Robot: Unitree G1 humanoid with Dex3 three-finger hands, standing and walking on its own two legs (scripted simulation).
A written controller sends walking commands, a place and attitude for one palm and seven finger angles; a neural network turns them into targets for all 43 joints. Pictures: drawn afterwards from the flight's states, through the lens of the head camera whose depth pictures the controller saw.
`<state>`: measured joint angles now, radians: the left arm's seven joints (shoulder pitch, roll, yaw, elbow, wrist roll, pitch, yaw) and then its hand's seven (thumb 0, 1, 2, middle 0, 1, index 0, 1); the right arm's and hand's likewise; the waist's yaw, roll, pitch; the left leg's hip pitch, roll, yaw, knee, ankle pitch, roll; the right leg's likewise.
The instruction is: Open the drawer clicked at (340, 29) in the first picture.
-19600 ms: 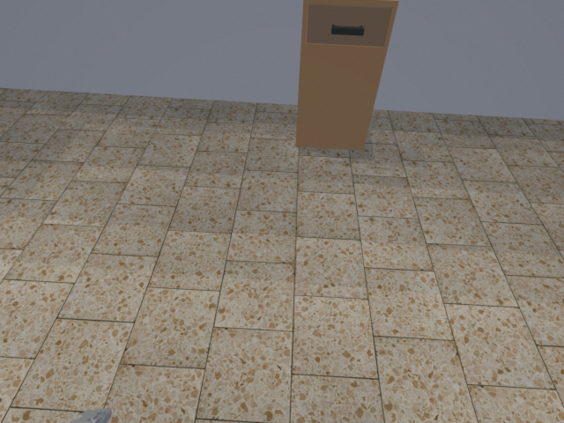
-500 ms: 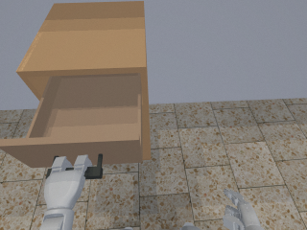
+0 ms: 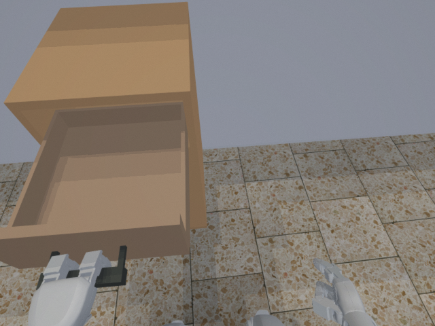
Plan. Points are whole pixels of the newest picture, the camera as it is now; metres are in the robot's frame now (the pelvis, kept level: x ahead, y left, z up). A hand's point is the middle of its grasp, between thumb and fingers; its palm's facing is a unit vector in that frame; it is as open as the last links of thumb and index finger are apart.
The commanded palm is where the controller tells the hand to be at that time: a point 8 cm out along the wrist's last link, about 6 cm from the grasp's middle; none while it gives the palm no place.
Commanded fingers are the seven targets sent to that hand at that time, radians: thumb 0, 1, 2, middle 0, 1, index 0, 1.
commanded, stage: open the thumb to release the handle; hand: left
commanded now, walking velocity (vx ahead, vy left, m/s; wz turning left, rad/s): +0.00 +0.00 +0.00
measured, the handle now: (86, 266) +0.23 +0.25 -0.02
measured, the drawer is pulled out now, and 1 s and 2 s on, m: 0.30 0.30 0.30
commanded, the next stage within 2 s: lift the hand off the handle in 0.54 s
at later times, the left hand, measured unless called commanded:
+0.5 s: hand (79, 302) +0.17 +0.25 -0.03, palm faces -0.05 -0.07 -1.00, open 11.5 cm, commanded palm +0.16 +0.24 +0.01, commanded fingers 0.00 -0.50 0.30 -0.30 -1.20 -0.30 -1.20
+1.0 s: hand (81, 297) +0.18 +0.25 -0.04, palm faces -0.04 -0.06 -1.00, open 13.7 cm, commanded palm +0.17 +0.24 +0.02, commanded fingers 0.00 -0.50 0.30 -0.30 -1.20 -0.30 -1.20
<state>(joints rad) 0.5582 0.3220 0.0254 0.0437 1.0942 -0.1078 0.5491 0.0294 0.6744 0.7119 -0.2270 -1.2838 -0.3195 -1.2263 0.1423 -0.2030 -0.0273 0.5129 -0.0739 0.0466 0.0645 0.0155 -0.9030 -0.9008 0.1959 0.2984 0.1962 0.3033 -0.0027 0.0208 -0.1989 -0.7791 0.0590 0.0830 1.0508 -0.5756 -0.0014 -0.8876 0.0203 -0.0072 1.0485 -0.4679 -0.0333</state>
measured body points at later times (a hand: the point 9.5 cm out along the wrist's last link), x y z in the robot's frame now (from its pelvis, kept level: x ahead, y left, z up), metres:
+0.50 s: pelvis -0.01 +0.00 +0.00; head +0.06 -0.02 +0.45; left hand +0.17 +0.25 +0.02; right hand +0.18 -0.22 -0.11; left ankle -0.04 +0.12 -0.67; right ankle +0.02 -0.10 -0.67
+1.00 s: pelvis -0.02 +0.00 +0.00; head +0.05 -0.02 +0.44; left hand +0.18 +0.25 +0.02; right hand +0.17 -0.22 -0.11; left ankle -0.04 +0.12 -0.67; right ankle +0.02 -0.10 -0.67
